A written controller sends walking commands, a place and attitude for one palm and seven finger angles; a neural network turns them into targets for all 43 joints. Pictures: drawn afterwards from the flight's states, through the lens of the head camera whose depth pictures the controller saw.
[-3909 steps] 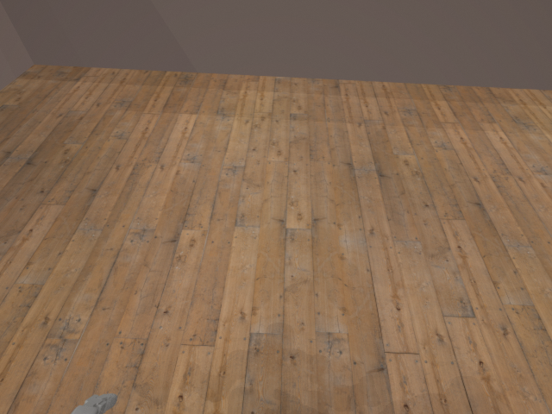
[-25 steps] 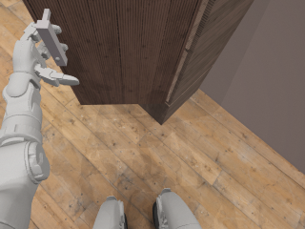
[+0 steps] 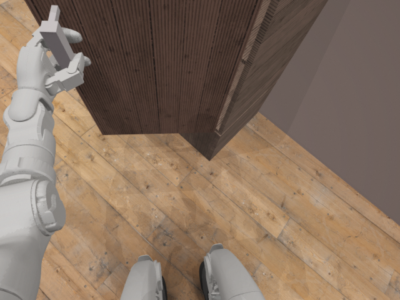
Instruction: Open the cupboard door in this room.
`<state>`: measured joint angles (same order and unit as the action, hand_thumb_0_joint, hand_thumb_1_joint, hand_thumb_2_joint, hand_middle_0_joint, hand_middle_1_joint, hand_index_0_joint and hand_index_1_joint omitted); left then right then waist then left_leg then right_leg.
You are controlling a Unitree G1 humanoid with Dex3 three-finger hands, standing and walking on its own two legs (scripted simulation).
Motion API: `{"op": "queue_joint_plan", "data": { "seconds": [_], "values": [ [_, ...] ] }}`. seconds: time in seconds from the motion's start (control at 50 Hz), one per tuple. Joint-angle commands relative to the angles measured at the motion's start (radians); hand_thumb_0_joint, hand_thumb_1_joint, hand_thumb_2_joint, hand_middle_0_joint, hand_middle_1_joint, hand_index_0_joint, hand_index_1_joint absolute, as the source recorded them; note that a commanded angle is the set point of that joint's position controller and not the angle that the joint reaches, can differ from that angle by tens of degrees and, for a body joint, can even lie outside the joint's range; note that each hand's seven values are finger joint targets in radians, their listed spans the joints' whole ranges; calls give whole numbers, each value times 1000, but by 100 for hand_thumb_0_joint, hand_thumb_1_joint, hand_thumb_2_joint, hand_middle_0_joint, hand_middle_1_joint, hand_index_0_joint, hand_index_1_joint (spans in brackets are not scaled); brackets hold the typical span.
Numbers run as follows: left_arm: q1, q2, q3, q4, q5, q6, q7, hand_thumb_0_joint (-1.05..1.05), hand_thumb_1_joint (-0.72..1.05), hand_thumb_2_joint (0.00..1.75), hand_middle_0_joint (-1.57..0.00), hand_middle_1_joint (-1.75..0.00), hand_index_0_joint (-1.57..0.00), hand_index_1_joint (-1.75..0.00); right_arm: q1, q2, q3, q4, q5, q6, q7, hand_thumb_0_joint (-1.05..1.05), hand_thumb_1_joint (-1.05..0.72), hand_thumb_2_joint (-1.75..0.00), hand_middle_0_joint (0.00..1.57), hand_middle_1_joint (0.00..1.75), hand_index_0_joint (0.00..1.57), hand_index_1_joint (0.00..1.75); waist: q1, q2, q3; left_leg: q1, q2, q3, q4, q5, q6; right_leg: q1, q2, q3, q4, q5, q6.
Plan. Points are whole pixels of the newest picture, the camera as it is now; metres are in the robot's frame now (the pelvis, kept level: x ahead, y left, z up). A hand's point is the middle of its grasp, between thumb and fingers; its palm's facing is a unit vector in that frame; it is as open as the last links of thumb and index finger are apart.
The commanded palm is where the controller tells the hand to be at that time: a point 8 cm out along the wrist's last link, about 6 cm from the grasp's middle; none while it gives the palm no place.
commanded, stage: close the thumb around the handle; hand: left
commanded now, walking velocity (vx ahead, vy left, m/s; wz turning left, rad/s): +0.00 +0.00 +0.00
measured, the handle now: (66, 46) +0.59 +0.19 +0.07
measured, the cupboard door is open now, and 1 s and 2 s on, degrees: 47 83 87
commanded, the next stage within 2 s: pull the door open along its arc in 0.08 s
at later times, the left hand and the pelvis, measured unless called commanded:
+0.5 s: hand (78, 87) +0.50 +0.17 +0.06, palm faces -0.05 -1.00 -0.02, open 5.9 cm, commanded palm +0.45 +0.22 +0.06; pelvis +0.01 -0.01 +0.01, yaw +0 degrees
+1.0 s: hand (133, 171) +0.34 +0.08 +0.06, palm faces +0.34 -0.94 +0.01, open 6.3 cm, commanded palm +0.28 +0.16 +0.06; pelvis +0.01 -0.03 +0.02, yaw +2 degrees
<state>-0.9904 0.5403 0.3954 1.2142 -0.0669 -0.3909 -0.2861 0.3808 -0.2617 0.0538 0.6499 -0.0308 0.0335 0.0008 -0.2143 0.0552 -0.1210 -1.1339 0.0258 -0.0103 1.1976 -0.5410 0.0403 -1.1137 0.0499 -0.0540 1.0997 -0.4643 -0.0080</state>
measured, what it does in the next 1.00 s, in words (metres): stands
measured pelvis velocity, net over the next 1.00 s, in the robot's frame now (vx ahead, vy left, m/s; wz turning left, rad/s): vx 0.01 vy -0.03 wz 0.03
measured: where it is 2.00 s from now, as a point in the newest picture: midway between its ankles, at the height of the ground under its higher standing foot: outside the picture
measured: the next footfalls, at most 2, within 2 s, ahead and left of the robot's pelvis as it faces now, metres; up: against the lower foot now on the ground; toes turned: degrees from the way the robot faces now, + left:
none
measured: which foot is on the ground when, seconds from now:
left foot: down 0.00-1.00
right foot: down 0.00-1.00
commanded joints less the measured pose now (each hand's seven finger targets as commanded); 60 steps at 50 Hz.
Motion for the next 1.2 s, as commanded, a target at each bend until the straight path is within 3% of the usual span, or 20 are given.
{"op": "queue_joint_plan", "data": {
  "seconds": [0.0, 0.08, 0.16, 0.18, 0.22, 0.32, 0.4, 0.5, 0.58, 0.6, 0.62, 0.66, 0.68, 0.7, 0.76, 0.88, 1.0, 1.04, 1.1, 1.18],
  "values": [
    [-421, 310, 77, -198, -21, -60, 12, 0, 90, 90, -40, -135, -40, -135, 201, -196, -61, -40, 1, -7, -15, 0, -90, -90, 20, 30, 20, 30, -1, 106, -527, 377, -1, -64, -109, 469, -17, 268, 11, 24, -97, 356, -13],
    [-381, 303, 79, -220, -23, -58, 9, 0, 90, 90, -40, -135, -40, -135, 195, -195, -65, -52, 3, -6, -14, 0, -90, -90, 20, 30, 20, 30, 12, 108, -562, 402, -1, -62, -113, 499, -21, 286, 10, 21, -96, 382, -11],
    [-399, 300, 69, -213, -21, -55, 12, 0, 90, 90, -40, -135, -40, -135, 196, -196, -63, -48, 4, -4, -14, 0, -90, -90, 20, 30, 20, 30, -1, 109, -522, 398, 3, -63, -115, 480, -20, 255, 10, 20, -100, 357, -9],
    [-432, 231, 10, -224, -22, -54, 10, 0, 90, 90, -40, -135, -40, -135, 191, -190, -63, -48, 5, -6, -12, 0, -90, -90, 20, 30, 20, 30, -17, 131, -520, 406, 0, -63, -115, 468, -21, 235, 9, 21, -103, 345, -8],
    [-404, 252, 40, -264, -22, -69, 14, 0, 90, 90, -40, -135, -40, -135, 197, -193, -70, -47, 1, -10, -10, 0, -90, -90, 20, 30, 20, 30, 10, 156, -580, 467, 4, -69, -115, 518, -27, 239, 9, 17, -96, 360, -12],
    [-259, 225, 38, -315, -37, -67, 10, 0, 90, 90, -40, -135, -40, -135, 188, -187, -76, -66, 8, -1, -4, 0, -90, -90, 20, 30, 20, 30, 45, 127, -608, 486, 1, -57, -130, 587, -29, 313, 11, 19, -103, 435, -12],
    [-91, 180, 29, -362, -63, -56, 0, 0, 90, 90, -40, -135, -40, -135, 162, -180, -81, -96, 22, 2, -1, 0, -90, -90, 20, 30, 20, 30, 73, 59, -569, 432, -11, -33, -162, 542, -19, 404, 13, 26, -126, 467, -13],
    [171, 98, -1, -498, -105, -49, -5, 0, 90, 90, -40, -135, -40, -135, 113, -165, -91, -140, 40, -2, 5, 0, -90, -90, 20, 30, 20, 30, 118, 16, -527, 406, -23, -5, -201, 545, -13, 510, 7, 31, -149, 534, -13],
    [419, -19, -58, -670, -145, -51, 5, 0, 90, 90, -40, -135, -40, -135, 55, -147, -100, -180, 50, -10, 16, 0, -90, -90, 20, 30, 20, 30, 155, 12, -493, 446, -22, 8, -231, 580, -20, 530, 0, 24, -163, 546, -9],
    [447, -54, 27, -755, -199, -60, 108, 0, 90, 90, -40, -135, -40, -135, 40, -124, -104, -186, 45, -22, 18, 0, -90, -90, 20, 30, 20, 30, 211, 36, -482, 447, -18, 10, -244, 606, -33, 529, 1, 10, -166, 530, -11],
    [542, -146, -44, -775, -186, -60, 162, 0, 90, 90, -40, -135, -40, -135, 23, -113, -103, -185, 43, -33, 28, 0, -90, -90, 20, 30, 20, 30, 200, 24, -461, 463, -17, 14, -249, 615, -40, 520, 2, 6, -168, 526, -7],
    [675, -196, -33, -865, -183, -62, 277, 0, 90, 90, -40, -135, -40, -135, -3, -102, -108, -190, 36, -44, 41, 0, -90, -90, 20, 30, 20, 30, 227, -20, -434, 439, -15, 19, -256, 605, -50, 535, -2, 0, -163, 527, -6],
    [697, -208, -42, -900, -161, -66, 333, 0, 90, 90, -40, -135, -40, -135, -17, -98, -108, -190, 29, -45, 45, 0, -90, -90, 20, 30, 20, 30, 224, -34, -424, 422, -19, 24, -257, 577, -50, 551, -5, 4, -160, 537, -7],
    [735, -189, -27, -942, -133, -74, 386, 0, 90, 90, -40, -135, -40, -135, -26, -95, -110, -194, 25, -46, 46, 0, -90, -90, 20, 30, 20, 30, 241, -46, -416, 401, -23, 23, -259, 553, -51, 575, -6, 8, -151, 533, -14],
    [836, -279, -94, -1015, -58, -83, 518, 0, 90, 90, -40, -135, -40, -135, -75, -66, -104, -204, 5, -46, 54, 0, -90, -90, 20, 30, 20, 30, 250, -53, -372, 382, -32, 30, -261, 498, -54, 593, -18, 20, -145, 534, -16],
    [853, -399, -202, -1087, 58, -87, 734, 0, 90, 90, -40, -135, -40, -135, -174, -31, -96, -196, -27, -42, 35, 0, -90, -90, 20, 30, 20, 30, 249, -94, -322, 363, -44, 21, -249, 358, -53, 574, -37, 50, -170, 420, -12],
    [865, -451, -304, -1072, 112, -75, 766, 0, 90, 90, -40, -135, -40, -135, -219, -15, -89, -180, -37, -48, 6, 0, -90, -90, 20, 30, 20, 30, 218, -164, -298, 333, -53, 14, -238, 249, -46, 611, -62, 119, -238, 364, 8],
    [871, -469, -329, -1085, 109, -77, 753, 0, 90, 90, -40, -135, -40, -135, -234, -9, -87, -173, -36, -54, 0, 0, -90, -90, 20, 30, 20, 30, 218, -133, -301, 336, -55, 15, -235, 238, -48, 627, -79, 143, -251, 383, 15],
    [850, -559, -425, -1099, 99, -75, 733, 0, 90, 90, -40, -135, -40, -135, -236, -5, -87, -168, -35, -73, -2, 0, -90, -90, 20, 30, 20, 30, 187, -152, -295, 346, -52, 7, -227, 234, -48, 624, -88, 151, -269, 409, 24],
    [854, -637, -521, -1118, 103, -78, 742, 0, 90, 90, -40, -135, -40, -135, -235, -8, -95, -159, -36, -101, 6, 0, -90, -90, 20, 30, 20, 30, 172, -152, -309, 362, -52, -1, -222, 238, -52, 614, -100, 151, -265, 434, 29]
  ]
}}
